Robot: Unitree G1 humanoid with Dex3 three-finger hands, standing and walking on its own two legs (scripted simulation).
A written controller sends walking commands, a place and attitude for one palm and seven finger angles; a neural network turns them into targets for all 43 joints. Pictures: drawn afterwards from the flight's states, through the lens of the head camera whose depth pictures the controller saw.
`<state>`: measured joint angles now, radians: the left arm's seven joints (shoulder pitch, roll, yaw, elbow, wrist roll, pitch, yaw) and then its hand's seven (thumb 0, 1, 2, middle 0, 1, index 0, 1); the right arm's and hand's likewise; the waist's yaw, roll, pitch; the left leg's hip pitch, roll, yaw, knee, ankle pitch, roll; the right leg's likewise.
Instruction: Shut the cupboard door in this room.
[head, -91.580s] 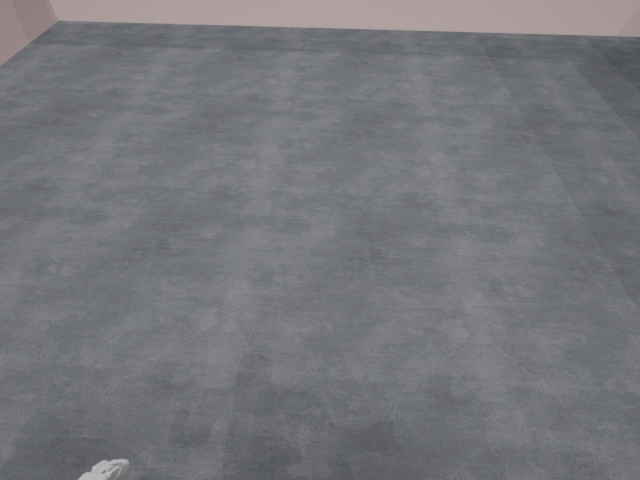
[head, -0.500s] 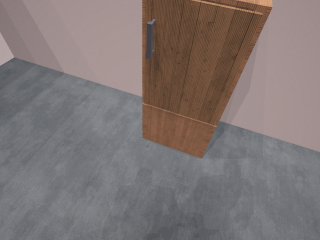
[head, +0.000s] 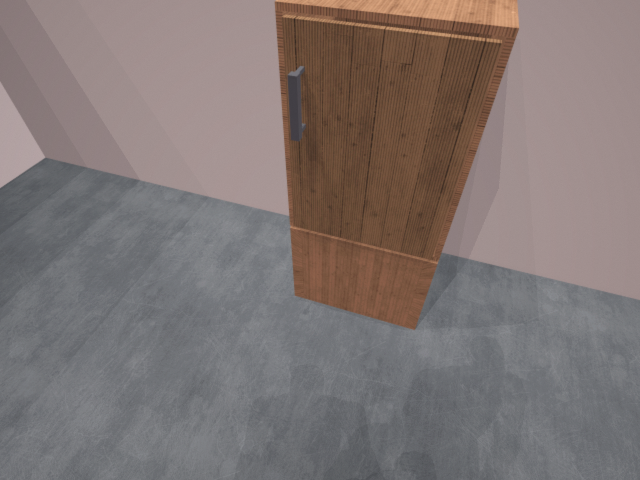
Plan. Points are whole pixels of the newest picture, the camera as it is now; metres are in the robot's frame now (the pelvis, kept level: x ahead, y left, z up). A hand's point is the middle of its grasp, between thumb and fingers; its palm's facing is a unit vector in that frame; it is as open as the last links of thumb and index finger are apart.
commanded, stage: let the arm hang, fingers relaxed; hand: left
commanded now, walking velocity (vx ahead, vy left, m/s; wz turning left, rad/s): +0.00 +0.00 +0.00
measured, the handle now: (298, 104) +0.87 +0.10 +0.06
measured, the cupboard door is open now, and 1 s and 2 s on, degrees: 0 0 0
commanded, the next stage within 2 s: look to check the result in 0.24 s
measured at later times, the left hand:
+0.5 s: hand out of the picture -0.04 +0.15 -0.18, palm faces +0.04 -0.99 -0.16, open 7.4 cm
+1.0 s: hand out of the picture +0.00 +0.15 -0.18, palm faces +0.03 -0.98 -0.17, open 7.4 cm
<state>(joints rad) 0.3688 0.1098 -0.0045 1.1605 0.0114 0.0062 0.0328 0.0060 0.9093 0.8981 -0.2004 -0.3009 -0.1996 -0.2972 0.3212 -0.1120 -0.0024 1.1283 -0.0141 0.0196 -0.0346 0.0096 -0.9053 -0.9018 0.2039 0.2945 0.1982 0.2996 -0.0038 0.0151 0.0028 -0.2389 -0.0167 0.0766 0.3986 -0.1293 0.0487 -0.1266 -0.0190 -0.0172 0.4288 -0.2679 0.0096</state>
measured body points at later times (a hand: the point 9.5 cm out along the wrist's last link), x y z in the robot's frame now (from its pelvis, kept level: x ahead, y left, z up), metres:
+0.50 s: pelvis +0.00 -0.01 +0.00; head +0.01 -0.01 +0.45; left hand -0.04 +0.20 -0.16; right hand -0.02 -0.22 -0.16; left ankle +0.06 +0.09 -0.74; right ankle -0.02 -0.13 -0.74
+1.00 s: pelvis +0.02 -0.01 +0.00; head +0.03 -0.01 +0.45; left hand +0.00 +0.21 -0.16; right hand +0.02 -0.23 -0.16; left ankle +0.06 +0.09 -0.74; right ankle -0.02 -0.13 -0.74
